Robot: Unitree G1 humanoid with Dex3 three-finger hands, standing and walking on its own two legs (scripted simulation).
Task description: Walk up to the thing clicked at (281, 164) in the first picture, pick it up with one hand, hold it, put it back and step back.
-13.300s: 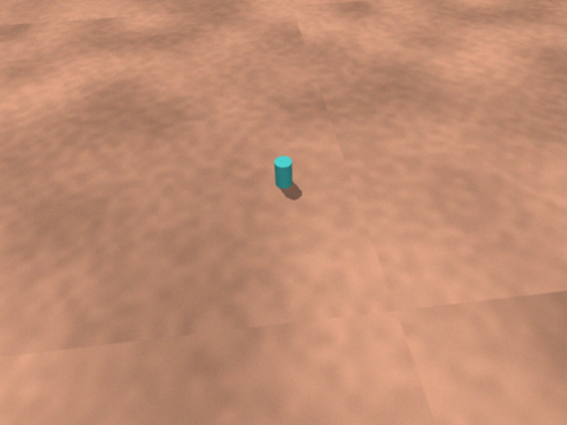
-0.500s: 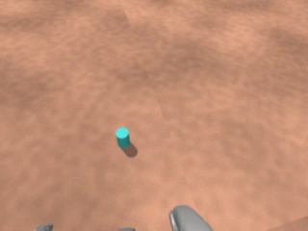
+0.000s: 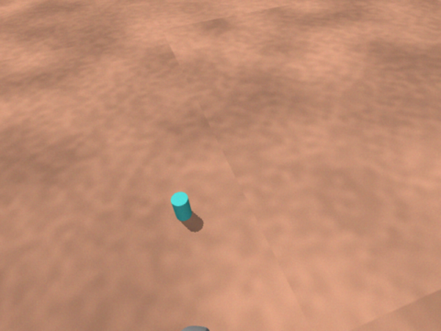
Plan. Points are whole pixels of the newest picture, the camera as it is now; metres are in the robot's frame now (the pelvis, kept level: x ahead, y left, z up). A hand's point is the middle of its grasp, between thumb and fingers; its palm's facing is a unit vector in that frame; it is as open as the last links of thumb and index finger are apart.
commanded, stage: walk up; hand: left
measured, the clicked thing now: (181, 206) +0.81 +0.29 -0.70
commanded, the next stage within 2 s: stand in 1.50 s
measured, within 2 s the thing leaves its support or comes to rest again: neither
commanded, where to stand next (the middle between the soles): +0.52 +0.05 m, yaw +7 degrees
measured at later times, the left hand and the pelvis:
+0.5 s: hand out of the picture +0.16 +0.26 -0.16, palm faces +0.00 -0.94 -0.34, open 7.4 cm; pelvis +0.05 +0.00 -0.02, yaw +1 degrees
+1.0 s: hand out of the picture +0.14 +0.25 -0.17, palm faces +0.08 -0.93 -0.36, open 7.4 cm; pelvis +0.04 -0.02 -0.02, yaw +3 degrees
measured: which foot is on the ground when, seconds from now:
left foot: up 0.00-0.08, down 0.10-0.54, up 0.56-0.76, down 0.78-1.00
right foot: down 0.00-0.14, up 0.16-0.48, down 0.50-1.00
